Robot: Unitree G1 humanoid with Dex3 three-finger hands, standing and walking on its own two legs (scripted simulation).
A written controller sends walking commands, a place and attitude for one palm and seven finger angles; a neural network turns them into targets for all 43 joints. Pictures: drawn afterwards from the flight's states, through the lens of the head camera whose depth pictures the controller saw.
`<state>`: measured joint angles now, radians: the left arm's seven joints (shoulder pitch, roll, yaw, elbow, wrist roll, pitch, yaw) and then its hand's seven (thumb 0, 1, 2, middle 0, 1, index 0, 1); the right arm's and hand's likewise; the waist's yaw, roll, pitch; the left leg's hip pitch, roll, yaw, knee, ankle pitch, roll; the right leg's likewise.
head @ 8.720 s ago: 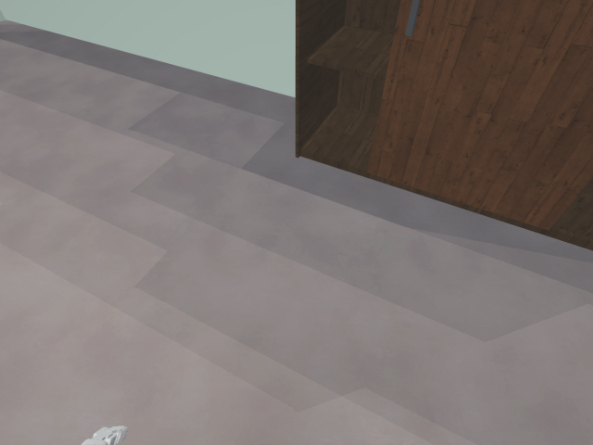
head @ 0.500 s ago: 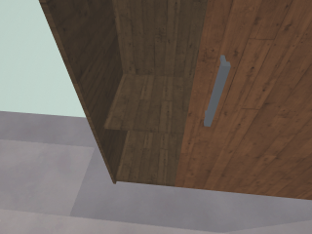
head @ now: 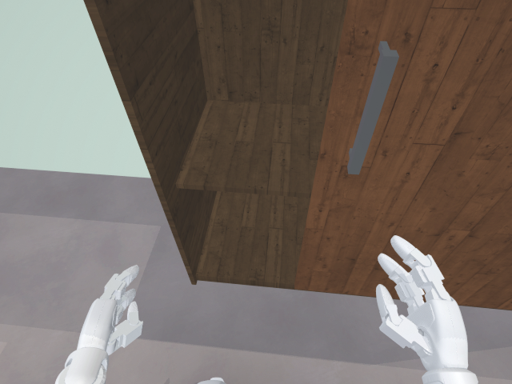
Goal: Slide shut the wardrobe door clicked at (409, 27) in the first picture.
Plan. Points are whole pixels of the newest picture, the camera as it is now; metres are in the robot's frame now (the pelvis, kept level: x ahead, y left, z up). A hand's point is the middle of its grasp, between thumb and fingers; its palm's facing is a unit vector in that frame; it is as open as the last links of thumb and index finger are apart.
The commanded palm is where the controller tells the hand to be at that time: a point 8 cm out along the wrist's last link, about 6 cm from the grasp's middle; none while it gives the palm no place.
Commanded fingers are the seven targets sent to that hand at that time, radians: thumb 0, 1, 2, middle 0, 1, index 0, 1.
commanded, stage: raise the hand with hooked fingers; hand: right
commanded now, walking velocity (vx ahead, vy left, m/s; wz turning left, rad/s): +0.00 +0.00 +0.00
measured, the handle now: (366, 114) +0.54 -0.16 +0.15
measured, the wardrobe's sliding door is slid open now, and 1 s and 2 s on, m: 0.39 0.39 0.39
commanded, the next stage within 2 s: move the hooked fingers beside the handle in 1.74 s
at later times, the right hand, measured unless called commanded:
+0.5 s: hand (451, 308) +0.23 -0.23 +0.08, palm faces +0.06 +1.00 -0.04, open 11.2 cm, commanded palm +0.19 -0.28 +0.09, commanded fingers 0.00 0.13 -0.46 0.27 0.96 0.27 0.96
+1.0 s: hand out of the picture +0.26 -0.29 +0.14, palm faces +0.10 +0.99 -0.05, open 13.8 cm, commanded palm +0.23 -0.33 +0.15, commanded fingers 0.00 0.50 -0.30 0.30 1.20 0.30 1.20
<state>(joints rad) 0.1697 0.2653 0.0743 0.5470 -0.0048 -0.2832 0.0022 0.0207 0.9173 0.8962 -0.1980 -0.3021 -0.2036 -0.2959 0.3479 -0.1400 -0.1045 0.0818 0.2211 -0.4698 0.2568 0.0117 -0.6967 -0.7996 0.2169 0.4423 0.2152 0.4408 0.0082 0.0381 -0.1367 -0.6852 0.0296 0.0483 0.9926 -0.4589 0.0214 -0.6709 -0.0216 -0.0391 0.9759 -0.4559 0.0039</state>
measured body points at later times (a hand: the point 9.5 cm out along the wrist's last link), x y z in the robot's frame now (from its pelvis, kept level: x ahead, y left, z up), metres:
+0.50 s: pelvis -0.01 -0.01 +0.01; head +0.02 -0.02 +0.46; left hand +0.14 +0.21 -0.07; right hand +0.22 -0.28 +0.08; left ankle +0.02 +0.11 -0.68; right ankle +0.02 -0.12 -0.68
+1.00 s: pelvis +0.01 -0.02 +0.04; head +0.02 -0.03 +0.49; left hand +0.21 +0.19 -0.02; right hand +0.25 -0.34 +0.14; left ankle +0.02 +0.11 -0.68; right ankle +0.02 -0.12 -0.68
